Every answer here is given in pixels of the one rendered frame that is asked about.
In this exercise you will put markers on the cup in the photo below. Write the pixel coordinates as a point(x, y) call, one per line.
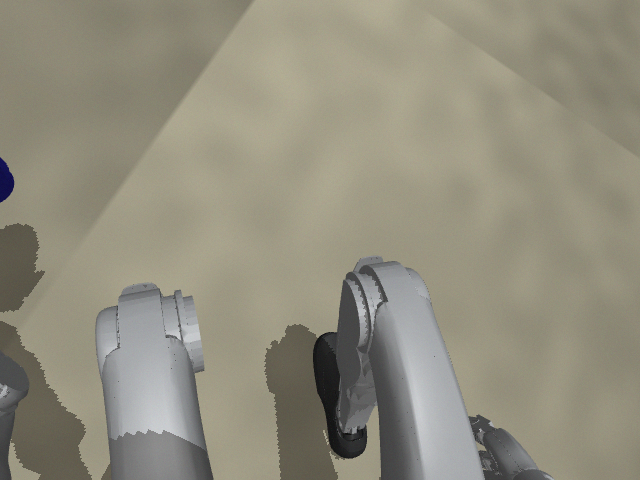
point(6, 181)

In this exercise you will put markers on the right robot hand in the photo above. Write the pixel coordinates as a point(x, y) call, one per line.
point(505, 457)

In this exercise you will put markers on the left robot arm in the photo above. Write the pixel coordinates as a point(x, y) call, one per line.
point(14, 386)

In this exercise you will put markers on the right robot foot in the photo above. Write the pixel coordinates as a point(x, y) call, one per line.
point(327, 379)

